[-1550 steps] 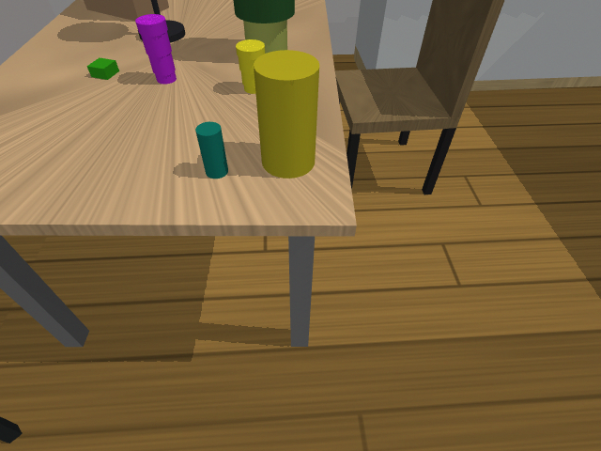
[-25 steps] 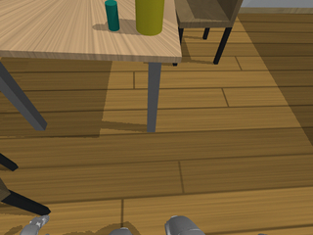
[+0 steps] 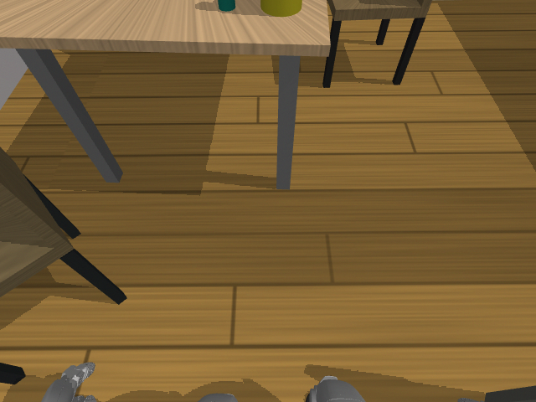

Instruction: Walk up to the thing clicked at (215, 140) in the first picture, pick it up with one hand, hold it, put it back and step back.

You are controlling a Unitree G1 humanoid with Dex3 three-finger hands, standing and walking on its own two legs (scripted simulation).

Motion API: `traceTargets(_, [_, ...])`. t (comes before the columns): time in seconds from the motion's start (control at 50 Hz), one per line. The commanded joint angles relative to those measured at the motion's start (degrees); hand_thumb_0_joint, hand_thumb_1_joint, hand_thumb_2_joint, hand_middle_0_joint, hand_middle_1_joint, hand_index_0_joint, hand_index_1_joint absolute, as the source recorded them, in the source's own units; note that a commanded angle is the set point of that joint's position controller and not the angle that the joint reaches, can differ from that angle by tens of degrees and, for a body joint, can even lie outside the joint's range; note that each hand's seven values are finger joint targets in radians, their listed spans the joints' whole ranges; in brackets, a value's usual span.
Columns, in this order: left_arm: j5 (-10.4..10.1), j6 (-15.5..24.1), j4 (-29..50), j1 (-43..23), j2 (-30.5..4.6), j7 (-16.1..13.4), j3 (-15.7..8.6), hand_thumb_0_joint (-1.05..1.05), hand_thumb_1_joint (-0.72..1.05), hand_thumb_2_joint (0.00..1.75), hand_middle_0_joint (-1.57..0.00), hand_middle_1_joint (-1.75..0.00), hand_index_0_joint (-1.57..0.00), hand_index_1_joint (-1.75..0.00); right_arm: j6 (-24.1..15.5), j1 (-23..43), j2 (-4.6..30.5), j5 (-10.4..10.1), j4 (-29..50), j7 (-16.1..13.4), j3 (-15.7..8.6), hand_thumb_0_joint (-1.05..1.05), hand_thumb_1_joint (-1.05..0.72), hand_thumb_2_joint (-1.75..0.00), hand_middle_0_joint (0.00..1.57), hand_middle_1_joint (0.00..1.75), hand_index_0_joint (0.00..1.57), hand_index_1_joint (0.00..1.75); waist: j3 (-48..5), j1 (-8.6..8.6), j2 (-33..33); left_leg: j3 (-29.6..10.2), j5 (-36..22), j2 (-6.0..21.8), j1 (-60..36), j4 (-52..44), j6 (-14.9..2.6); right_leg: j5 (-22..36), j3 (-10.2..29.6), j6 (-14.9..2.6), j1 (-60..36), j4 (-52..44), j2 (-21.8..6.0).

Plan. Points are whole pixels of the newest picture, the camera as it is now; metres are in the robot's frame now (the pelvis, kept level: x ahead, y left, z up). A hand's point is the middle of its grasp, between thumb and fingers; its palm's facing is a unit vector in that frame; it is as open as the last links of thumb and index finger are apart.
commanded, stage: step back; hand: left
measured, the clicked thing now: out of the picture +1.10 +0.15 +0.05
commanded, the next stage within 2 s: stand in 1.18 s
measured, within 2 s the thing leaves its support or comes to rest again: neither
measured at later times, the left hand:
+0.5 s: hand out of the picture -0.06 +0.26 -0.13, palm faces -0.05 -0.92 -0.38, open 7.4 cm
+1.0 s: hand out of the picture +0.04 +0.26 -0.13, palm faces -0.06 -0.93 -0.36, open 7.4 cm
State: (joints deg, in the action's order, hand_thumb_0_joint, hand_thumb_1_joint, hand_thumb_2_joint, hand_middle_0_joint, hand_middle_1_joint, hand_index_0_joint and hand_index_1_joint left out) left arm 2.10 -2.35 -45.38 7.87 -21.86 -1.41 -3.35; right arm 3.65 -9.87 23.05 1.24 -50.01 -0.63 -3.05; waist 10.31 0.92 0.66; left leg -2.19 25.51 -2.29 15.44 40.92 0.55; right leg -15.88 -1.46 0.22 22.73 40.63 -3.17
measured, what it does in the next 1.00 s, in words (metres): steps on the spot: right foot, then left foot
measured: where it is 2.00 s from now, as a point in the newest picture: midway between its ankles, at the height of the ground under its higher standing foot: outside the picture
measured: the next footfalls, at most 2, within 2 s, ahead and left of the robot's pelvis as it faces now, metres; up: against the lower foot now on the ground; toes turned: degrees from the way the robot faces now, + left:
right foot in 0.30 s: -0.05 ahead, -0.12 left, +0.00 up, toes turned -4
left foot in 0.58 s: +0.00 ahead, +0.13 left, +0.00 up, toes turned -4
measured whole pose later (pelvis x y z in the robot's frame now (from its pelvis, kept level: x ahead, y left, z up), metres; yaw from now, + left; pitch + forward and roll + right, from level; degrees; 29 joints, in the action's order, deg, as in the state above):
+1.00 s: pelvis -0.06 +0.01 +0.02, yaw -3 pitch -2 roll +0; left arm 1.3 1.3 -59.6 7.9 -20.6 0.6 -2.0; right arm -0.6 -9.2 20.1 1.1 -59.7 0.9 -2.0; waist 3.1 0.0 0.8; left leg -1.2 16.3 0.2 13.2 31.8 0.3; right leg -18.8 -1.2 0.4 9.8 30.8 -1.0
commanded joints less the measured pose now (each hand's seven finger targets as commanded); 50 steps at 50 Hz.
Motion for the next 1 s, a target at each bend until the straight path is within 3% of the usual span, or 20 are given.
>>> traceTargets(0.0, [-0.90, 0.26, 3.16, 3.33, -10.75, -0.49, -2.12, 0.00, 0.90, 0.90, -0.20, -0.30, -0.20, -0.30, -2.17, -2.85, 15.33, 1.54, 2.91, -0.46, -4.66, 0.00, -0.90, -0.90, 0.20, 0.30, 0.20, 0.30, -14.93, 0.03, 6.08, -20.01, -16.72, 15.89, -11.61, -19.92, -8.91, -1.99, 6.01, -2.06, 5.40, 7.59, -0.06])
traceTargets(0.02, [-1.33, 0.32, 3.61, -1.77, -12.45, -1.31, -3.10, 0.00, 0.90, 0.90, -0.20, -0.30, -0.20, -0.30, -2.04, -0.83, 20.39, 0.69, 4.31, 0.23, -5.24, 0.00, -0.90, -0.90, 0.20, 0.30, 0.20, 0.30, -14.36, -3.15, 12.70, -27.95, -20.19, 25.38, -0.77, -22.75, -17.70, -22.13, 3.48, -0.61, 3.29, 19.30, 5.30])
traceTargets(0.04, [-0.50, 0.18, 2.73, -3.73, -13.24, -1.44, -3.63, 0.00, 0.90, 0.90, -0.20, -0.30, -0.20, -0.30, -2.43, 0.80, 19.42, 1.17, 4.30, 0.13, -5.37, 0.00, -0.90, -0.90, 0.20, 0.30, 0.20, 0.30, -11.06, -3.12, 8.96, -28.24, -18.94, 25.74, 6.18, -23.54, -18.86, -21.50, 9.49, -0.88, 0.50, 26.80, 5.73])
traceTargets(0.1, [-1.67, 0.14, -1.20, 3.26, -12.25, -0.39, -3.54, 0.00, 0.90, 0.90, -0.20, -0.30, -0.20, -0.30, -3.10, 6.59, 13.76, 1.43, 4.73, -0.61, -3.31, 0.00, -0.90, -0.90, 0.20, 0.30, 0.20, 0.30, -7.58, 1.61, 5.55, -12.94, -13.23, 16.42, 6.80, -21.28, -12.38, -11.91, 10.91, -1.62, 1.29, 29.69, 7.20])
traceTargets(0.18, [-0.59, 1.87, -2.52, 4.04, -11.04, 1.81, -3.08, 0.00, 0.90, 0.90, -0.20, -0.30, -0.20, -0.30, -3.70, 3.84, 12.26, 1.84, 3.93, 0.23, -3.52, 0.00, -0.90, -0.90, 0.20, 0.30, 0.20, 0.30, -8.87, -1.35, 8.90, -12.64, 8.34, 13.92, -1.76, -22.92, -11.06, -15.33, 5.09, 0.19, -0.89, 5.61, 5.05])
traceTargets(0.26, [-0.05, 3.61, -6.56, 8.35, -9.92, 1.54, -3.27, 0.00, 0.90, 0.90, -0.20, -0.30, -0.20, -0.30, -2.79, 2.55, 13.41, 1.47, 2.83, 0.79, -3.95, 0.00, -0.90, -0.90, 0.20, 0.30, 0.20, 0.30, -10.26, 0.65, 8.06, -8.73, 7.12, 13.31, 1.41, -19.09, -8.80, -6.19, 0.50, -3.04, -15.52, -21.12, 6.03])
traceTargets(0.28, [0.43, 4.21, -7.82, 10.47, -11.27, 1.22, -4.00, 0.00, 0.90, 0.90, -0.20, -0.30, -0.20, -0.30, -2.70, 2.01, 10.76, 1.20, 2.92, 0.84, -3.17, 0.00, -0.90, -0.90, 0.20, 0.30, 0.20, 0.30, -11.38, 1.68, 4.15, -6.27, 6.03, 11.33, 7.13, -12.54, -6.42, -5.74, 6.11, -4.20, -22.99, -23.02, 3.62])
traceTargets(0.32, [1.55, 4.77, -6.54, 7.59, -19.49, 0.94, -5.53, 0.00, 0.90, 0.90, -0.20, -0.30, -0.20, -0.30, -3.19, 7.59, 8.35, 0.89, 4.32, 0.51, -2.57, 0.00, -0.90, -0.90, 0.20, 0.30, 0.20, 0.30, -5.09, 4.23, -9.99, -2.84, 5.60, 2.07, 15.68, 4.66, 0.00, -34.58, 35.60, -13.52, -8.42, -30.37, -16.42])
traceTargets(0.36, [0.53, 5.66, -4.37, 0.12, -15.09, 0.70, -4.26, 0.00, 0.90, 0.90, -0.20, -0.30, -0.20, -0.30, -3.96, 4.75, 10.16, -0.09, 1.91, 0.96, -3.06, 0.00, -0.90, -0.90, 0.20, 0.30, 0.20, 0.30, 0.25, 0.07, -2.65, -7.53, -1.22, 3.61, 12.67, 7.72, -0.07, -24.87, 28.61, -12.34, -4.89, -28.53, -13.89])
traceTargets(0.4, [0.42, 5.99, -5.15, 1.81, -14.17, 0.71, -4.05, 0.00, 0.90, 0.90, -0.20, -0.30, -0.20, -0.30, -4.67, 2.74, 9.01, -0.17, 0.72, 1.11, -2.45, 0.00, -0.90, -0.90, 0.20, 0.30, 0.20, 0.30, -3.94, 0.45, -5.46, -4.56, -2.23, 2.25, 10.98, 5.06, -0.09, -11.42, 20.57, -10.32, -9.95, -26.11, -10.66])
traceTargets(0.48, [0.44, 5.27, -5.80, 3.45, -14.85, 1.34, -4.00, 0.00, 0.90, 0.90, -0.20, -0.30, -0.20, -0.30, -5.25, 3.47, 8.49, 0.26, 0.24, 1.53, -2.29, 0.00, -0.90, -0.90, 0.20, 0.30, 0.20, 0.30, -4.68, 2.08, -10.63, 1.00, -2.07, 1.89, 6.90, -4.07, 0.15, -5.84, 15.38, -8.94, -11.95, -24.03, -9.10])
traceTargets(0.54, [-0.22, 4.26, -5.33, 1.46, -13.67, 1.53, -2.43, 0.00, 0.90, 0.90, -0.20, -0.30, -0.20, -0.30, -5.88, -0.21, 8.02, 0.20, -2.01, 1.15, -2.85, 0.00, -0.90, -0.90, 0.20, 0.30, 0.20, 0.30, -6.50, -0.74, -8.06, 2.76, -9.86, 1.00, -7.16, -14.64, -1.02, 0.46, 10.95, -7.38, -4.61, -17.34, -7.38])
traceTargets(0.56, [-0.33, 4.06, -5.50, 2.41, -11.88, 1.62, -1.65, 0.00, 0.90, 0.90, -0.20, -0.30, -0.20, -0.30, -6.20, -1.61, 8.48, 0.45, -2.60, 0.83, -3.20, 0.00, -0.90, -0.90, 0.20, 0.30, 0.20, 0.30, -7.87, -1.57, -5.76, 0.29, -11.50, 2.06, -12.26, -17.00, -1.71, 3.73, 8.54, -6.09, -2.20, -13.34, -5.56])
traceTargets(0.6, [-1.54, 3.48, -5.57, 1.07, -9.33, 1.62, -1.21, 0.00, 0.90, 0.90, -0.20, -0.30, -0.20, -0.30, -6.57, -3.97, 14.19, 0.85, -2.95, 0.57, -4.12, 0.00, -0.90, -0.90, 0.20, 0.30, 0.20, 0.30, -10.82, -2.12, 6.45, -24.18, 7.89, 18.46, -10.17, -25.85, -10.22, -13.20, 1.29, -2.26, 2.19, 0.59, 3.11])
traceTargets(0.64, [-1.12, 3.50, -6.27, 1.62, -11.93, 1.43, -1.89, 0.00, 0.90, 0.90, -0.20, -0.30, -0.20, -0.30, -6.68, -2.42, 14.95, 1.09, -2.35, 0.57, -4.38, 0.00, -0.90, -0.90, 0.20, 0.30, 0.20, 0.30, -7.91, -1.69, 4.50, -25.94, 8.11, 20.69, -4.95, -27.46, -13.67, -16.73, 5.55, -2.51, 1.66, 7.82, 1.24])
traceTargets(0.78, [-0.52, 4.88, -11.05, 5.91, -10.13, 1.22, -2.25, 0.00, 0.90, 0.90, -0.20, -0.30, -0.20, -0.30, -5.37, 4.65, 9.45, -0.18, -1.51, 0.78, -2.11, 0.00, -0.90, -0.90, 0.20, 0.30, 0.20, 0.30, -11.17, 1.93, 5.89, -7.04, -8.75, 10.97, 5.26, -16.88, -4.92, 1.10, 0.61, -2.10, -19.55, -17.46, 2.99])
traceTargets(0.82, [-0.10, 5.36, -10.63, 4.31, -14.80, 0.76, -2.97, 0.00, 0.90, 0.90, -0.20, -0.30, -0.20, -0.30, -5.17, 5.01, 6.45, -0.68, -1.52, 0.77, -1.12, 0.00, -0.90, -0.90, 0.20, 0.30, 0.20, 0.30, -9.78, 1.72, -3.74, -3.28, -3.30, 4.73, 11.30, -9.92, -1.03, -5.74, 16.80, -5.99, -18.98, -21.97, -7.09])
traceTargets(0.86, [-0.37, 5.21, -8.91, -3.08, -15.50, 1.06, -2.48, 0.00, 0.90, 0.90, -0.20, -0.30, -0.20, -0.30, -5.35, 2.35, 7.46, -0.08, -4.15, 0.45, -1.39, 0.00, -0.90, -0.90, 0.20, 0.30, 0.20, 0.30, -6.54, -1.43, -4.39, -0.64, -3.82, 3.96, 3.35, -7.92, -0.44, -6.38, 18.77, -9.72, -9.68, -21.85, -12.50])
traceTargets(0.94, [-1.43, 5.19, -9.89, -3.75, -12.11, 1.07, -1.44, 0.00, 0.90, 0.90, -0.20, -0.30, -0.20, -0.30, -6.43, 3.22, 8.85, -0.31, -6.02, 0.60, -1.23, 0.00, -0.90, -0.90, 0.20, 0.30, 0.20, 0.30, -10.53, -0.43, -3.91, -4.40, -25.68, 7.74, -2.92, -13.37, -3.63, 10.98, 5.88, -3.10, -12.99, -17.05, -3.77])
traceTargets(0.98, [-1.41, 5.18, -10.64, -3.40, -12.16, 0.86, -1.64, 0.00, 0.90, 0.90, -0.20, -0.30, -0.20, -0.30, -6.42, 3.56, 8.89, -0.52, -6.52, 0.50, -1.12, 0.00, -0.90, -0.90, 0.20, 0.30, 0.20, 0.30, -13.23, -0.01, -3.98, -3.08, -32.76, 7.69, -3.24, -11.87, -3.93, 18.60, 4.84, -2.67, -18.25, -15.48, -3.88])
